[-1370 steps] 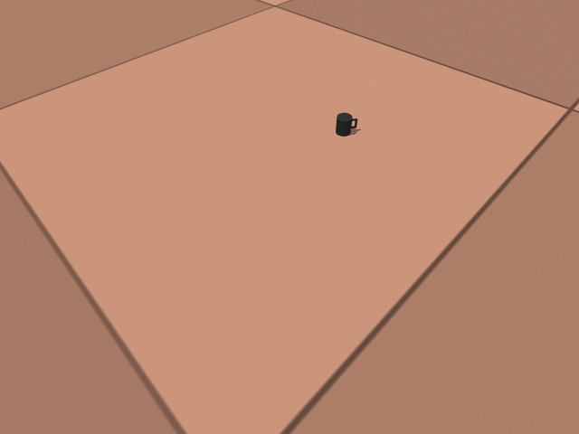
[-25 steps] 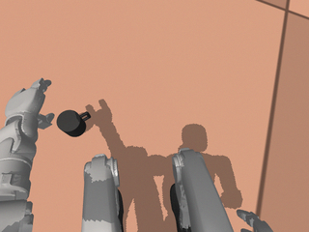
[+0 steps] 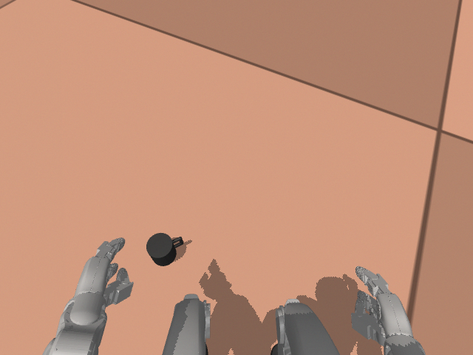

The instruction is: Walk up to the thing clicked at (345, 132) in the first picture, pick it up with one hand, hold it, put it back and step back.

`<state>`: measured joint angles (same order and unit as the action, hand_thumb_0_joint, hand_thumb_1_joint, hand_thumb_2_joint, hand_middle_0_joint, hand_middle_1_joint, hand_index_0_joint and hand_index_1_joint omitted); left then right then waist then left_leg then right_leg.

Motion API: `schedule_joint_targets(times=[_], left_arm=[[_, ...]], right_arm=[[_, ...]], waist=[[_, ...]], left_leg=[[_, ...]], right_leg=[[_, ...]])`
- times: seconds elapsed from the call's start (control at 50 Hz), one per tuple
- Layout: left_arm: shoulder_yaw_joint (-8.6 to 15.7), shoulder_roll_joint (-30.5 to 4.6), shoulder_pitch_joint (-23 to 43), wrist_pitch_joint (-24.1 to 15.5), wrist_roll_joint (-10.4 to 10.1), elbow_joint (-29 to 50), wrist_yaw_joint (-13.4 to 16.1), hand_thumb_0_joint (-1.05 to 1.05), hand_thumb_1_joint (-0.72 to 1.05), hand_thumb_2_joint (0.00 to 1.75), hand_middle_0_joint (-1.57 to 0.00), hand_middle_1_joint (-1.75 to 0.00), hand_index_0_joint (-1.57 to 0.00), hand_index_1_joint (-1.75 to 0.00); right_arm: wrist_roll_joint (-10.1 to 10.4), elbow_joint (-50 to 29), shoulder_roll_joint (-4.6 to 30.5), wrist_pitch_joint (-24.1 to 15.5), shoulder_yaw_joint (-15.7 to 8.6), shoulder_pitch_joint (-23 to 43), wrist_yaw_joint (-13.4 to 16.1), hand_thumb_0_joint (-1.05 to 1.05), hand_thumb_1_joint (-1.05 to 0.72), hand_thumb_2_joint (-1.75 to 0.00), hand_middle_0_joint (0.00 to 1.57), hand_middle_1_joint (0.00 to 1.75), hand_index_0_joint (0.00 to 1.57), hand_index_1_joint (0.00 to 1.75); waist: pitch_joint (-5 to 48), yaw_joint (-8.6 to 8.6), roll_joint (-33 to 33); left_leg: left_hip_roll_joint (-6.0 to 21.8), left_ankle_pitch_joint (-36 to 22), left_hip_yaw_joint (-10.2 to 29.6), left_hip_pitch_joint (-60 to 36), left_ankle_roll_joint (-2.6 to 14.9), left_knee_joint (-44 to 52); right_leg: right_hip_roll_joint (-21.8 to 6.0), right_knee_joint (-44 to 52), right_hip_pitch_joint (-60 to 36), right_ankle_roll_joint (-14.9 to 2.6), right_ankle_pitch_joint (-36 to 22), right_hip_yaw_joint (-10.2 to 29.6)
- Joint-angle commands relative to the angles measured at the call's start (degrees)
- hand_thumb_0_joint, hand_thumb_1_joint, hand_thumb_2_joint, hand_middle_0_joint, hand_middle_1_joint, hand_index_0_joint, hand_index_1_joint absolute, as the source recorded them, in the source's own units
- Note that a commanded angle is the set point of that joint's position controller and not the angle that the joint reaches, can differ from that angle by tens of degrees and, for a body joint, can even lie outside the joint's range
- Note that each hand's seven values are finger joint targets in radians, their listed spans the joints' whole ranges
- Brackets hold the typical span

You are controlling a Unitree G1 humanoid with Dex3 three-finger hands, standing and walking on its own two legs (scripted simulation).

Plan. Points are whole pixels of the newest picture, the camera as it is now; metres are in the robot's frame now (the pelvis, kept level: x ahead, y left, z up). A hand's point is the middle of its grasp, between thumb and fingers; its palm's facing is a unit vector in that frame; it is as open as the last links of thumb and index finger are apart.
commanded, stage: home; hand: left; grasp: from above
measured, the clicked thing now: (166, 247) +0.48 +0.24 -0.57
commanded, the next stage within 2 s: none
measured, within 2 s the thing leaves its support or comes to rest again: neither
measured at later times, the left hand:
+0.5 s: hand (111, 301) +0.21 +0.18 +0.06, palm faces +0.10 -0.98 -0.19, open 7.4 cm
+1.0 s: hand (114, 304) +0.21 +0.18 +0.05, palm faces +0.09 -0.98 -0.20, open 7.4 cm
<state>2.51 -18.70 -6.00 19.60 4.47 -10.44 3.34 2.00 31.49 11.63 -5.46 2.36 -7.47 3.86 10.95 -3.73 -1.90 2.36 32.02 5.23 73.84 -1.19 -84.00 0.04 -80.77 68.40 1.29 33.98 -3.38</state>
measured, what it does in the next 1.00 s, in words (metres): rises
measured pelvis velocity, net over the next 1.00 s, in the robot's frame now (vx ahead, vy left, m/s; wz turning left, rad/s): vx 0.05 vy -0.01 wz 0.04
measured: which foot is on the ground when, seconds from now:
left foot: down 0.00-1.00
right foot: down 0.00-1.00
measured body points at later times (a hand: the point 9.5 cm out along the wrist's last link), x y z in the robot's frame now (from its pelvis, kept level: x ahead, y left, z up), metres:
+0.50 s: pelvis +0.06 +0.00 +0.10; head +0.07 +0.00 +0.55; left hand +0.20 +0.23 +0.07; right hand +0.22 -0.24 +0.03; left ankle +0.06 +0.12 -0.58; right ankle +0.04 -0.14 -0.58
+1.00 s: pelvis +0.05 -0.01 +0.10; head +0.07 +0.00 +0.55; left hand +0.20 +0.23 +0.07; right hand +0.22 -0.24 +0.03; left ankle +0.06 +0.12 -0.58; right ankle +0.04 -0.14 -0.58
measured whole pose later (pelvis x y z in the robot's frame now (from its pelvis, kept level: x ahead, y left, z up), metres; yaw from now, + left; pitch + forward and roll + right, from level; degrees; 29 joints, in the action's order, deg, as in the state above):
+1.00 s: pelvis +0.05 -0.01 +0.10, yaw +2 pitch +10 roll -3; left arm 2.1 -12.6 -28.6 26.4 -3.3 7.9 1.0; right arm 0.1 30.7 12.4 -12.8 2.1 -16.6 10.3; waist 8.9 -2.1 -2.5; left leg 2.2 27.1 3.9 40.9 -1.4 -58.0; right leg -0.4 -54.5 35.7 0.9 28.7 -3.2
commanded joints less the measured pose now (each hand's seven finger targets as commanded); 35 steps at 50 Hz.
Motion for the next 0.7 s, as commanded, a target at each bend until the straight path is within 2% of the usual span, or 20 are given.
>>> schedule_joint_targets(times=[0.0, 0.04, 0.1, 0.18, 0.2, 0.28, 0.34, 0.4, 0.48, 0.52, 0.54, 0.56, 0.68], left_arm=[[4.0, -5.2, -0.5, 1.0, -3.7, 14.9, 1.7, 0.0, 0.9, 0.9, -0.2, -0.3, -0.2, -0.3], [4.6, -4.0, -2.8, 2.1, -5.6, 17.5, 1.8, 0.0, 0.9, 0.9, -0.2, -0.3, -0.2, -0.3], [4.8, -2.2, -8.9, 3.4, -7.4, 20.2, 1.7, 0.0, 0.9, 0.9, -0.2, -0.3, -0.2, -0.3], [4.9, -0.8, -14.8, 4.3, -8.6, 25.1, 1.1, 0.0, 0.9, 0.9, -0.2, -0.3, -0.2, -0.3], [4.0, 0.0, -16.7, 4.6, -8.7, 26.1, 0.9, 0.0, 0.9, 0.9, -0.2, -0.3, -0.2, -0.3], [3.8, 0.5, -21.7, 5.0, -8.5, 29.3, 0.1, 0.0, 0.9, 0.9, -0.2, -0.3, -0.2, -0.3], [2.9, 1.2, -23.2, 5.0, -8.3, 29.4, -0.7, 0.0, 0.9, 0.9, -0.2, -0.3, -0.2, -0.3], [3.0, 0.8, -23.4, 5.0, -8.0, 29.9, -1.4, 0.0, 0.89, 0.9, -0.2, -0.3, -0.2, -0.3], [2.8, 0.8, -21.7, 4.4, -7.5, 28.6, -2.2, 0.0, 0.88, 0.89, -0.2, -0.3, -0.2, -0.3], [3.3, 0.4, -21.6, 4.1, -7.2, 28.4, -2.3, 0.0, 0.86, 0.88, -0.2, -0.29, -0.2, -0.29], [2.8, 0.6, -21.4, 3.9, -7.1, 28.5, -2.3, 0.0, 0.87, 0.88, -0.2, -0.29, -0.2, -0.29], [3.4, 0.1, -20.7, 3.7, -7.2, 29.3, -2.2, 0.0, 0.89, 0.89, -0.2, -0.3, -0.2, -0.3], [2.7, 0.2, -21.2, 3.5, -7.0, 29.2, -2.0, 0.0, 0.87, 0.88, -0.2, -0.29, -0.2, -0.29]], right_arm=[[0.6, -7.3, 8.4, -3.5, -2.9, -2.8, 3.0, 0.0, -0.9, -0.9, 0.2, 0.3, 0.2, 0.3], [0.5, -7.8, 7.9, -4.3, -2.4, -3.5, 4.1, 0.0, -0.9, -0.9, 0.2, 0.3, 0.2, 0.3], [0.5, -8.6, 7.4, -5.4, -2.2, -4.9, 5.5, 0.0, -0.9, -0.9, 0.2, 0.3, 0.2, 0.3], [0.0, -9.8, 6.9, -6.6, -2.3, -6.3, 6.7, 0.0, -0.9, -0.9, 0.2, 0.3, 0.2, 0.3], [0.0, -10.1, 6.6, -6.9, -2.2, -6.7, 7.0, 0.0, -0.9, -0.9, 0.2, 0.3, 0.2, 0.3], [-0.5, -10.8, 6.5, -8.1, -2.5, -6.8, 7.5, 0.0, -0.9, -0.9, 0.2, 0.3, 0.2, 0.3], [-0.9, -11.0, 6.8, -8.7, -2.8, -6.8, 7.7, 0.0, -0.9, -0.9, 0.2, 0.3, 0.2, 0.3], [-1.0, -11.3, 7.1, -9.3, -3.1, -6.3, 7.7, 0.0, -0.9, -0.9, 0.2, 0.3, 0.2, 0.3], [-1.5, -10.3, 7.8, -10.2, -3.6, -6.4, 7.5, 0.0, -0.9, -0.9, 0.2, 0.3, 0.2, 0.3], [-1.6, -10.4, 7.9, -10.5, -3.7, -6.2, 7.4, 0.0, -0.9, -0.9, 0.2, 0.3, 0.2, 0.3], [-1.7, -10.4, 7.8, -10.6, -3.6, -6.0, 7.3, 0.0, -0.9, -0.9, 0.2, 0.3, 0.2, 0.3], [-1.7, -10.4, 7.9, -10.7, -3.6, -5.8, 7.3, 0.0, -0.9, -0.9, 0.2, 0.3, 0.2, 0.3], [-1.7, -10.2, 8.0, -10.9, -3.4, -4.9, 7.0, 0.0, -0.9, -0.9, 0.2, 0.3, 0.2, 0.3]], waist=[[14.8, -1.08, -4.3], [13.5, -0.99, -4.7], [11.4, -0.68, -3.7], [9.4, 0.27, -4.4], [9.3, 0.16, -4.0], [6.7, 0.71, -2.3], [4.1, 0.28, -0.4], [2.1, 0.75, 1.5], [2.7, 0.07, -0.4], [2.1, 0.8, -1.0], [2.5, 0.48, -0.5], [2.9, 1.03, -1.1], [2.7, 1.24, -1.0]], left_leg=[[-1.1, -3.5, 0.6, -24.9, 1.58, 21.5], [-1.3, -6.0, -0.2, -27.2, 1.56, 23.6], [-1.7, -10.0, -1.2, -30.6, 1.56, 26.5], [-1.6, -15.2, -1.6, -35.4, 1.35, 30.5], [-1.7, -16.8, -1.9, -36.7, 1.38, 31.0], [-2.1, -19.2, -2.4, -38.1, 1.71, 32.3], [-2.2, -18.3, -2.7, -38.7, 2.0, 33.6], [-2.4, -17.1, -3.4, -38.6, 2.18, 33.8], [-2.2, -19.2, -3.5, -40.8, 1.82, 34.2], [-2.2, -19.5, -3.3, -40.7, 1.67, 34.2], [-2.1, -19.6, -3.3, -41.0, 1.67, 34.3], [-2.3, -19.4, -3.3, -40.7, 1.7, 34.0], [-2.4, -18.7, -3.7, -41.2, 1.66, 34.4]], right_leg=[[1.3, 19.6, -14.5, -2.1, -7.4, 1.1], [1.2, 22.4, -18.2, -1.99, -9.4, 1.0], [1.3, 26.3, -23.1, -1.83, -12.6, 0.8], [1.5, 29.6, -28.0, -1.78, -17.0, -0.1], [1.7, 30.4, -28.9, -1.76, -18.3, -0.2], [1.7, 33.2, -31.9, -1.45, -20.7, -0.5], [1.6, 35.0, -32.2, -1.12, -19.9, -0.8], [1.3, 36.2, -32.2, -0.54, -18.9, -0.8], [1.4, 34.9, -32.2, -0.87, -20.2, -0.9], [1.3, 34.7, -32.3, -0.85, -20.2, -1.1], [1.4, 34.5, -32.5, -0.86, -20.3, -1.2], [1.2, 34.9, -32.8, -0.77, -20.3, -0.9], [1.1, 35.3, -33.7, -0.66, -20.1, -0.6]])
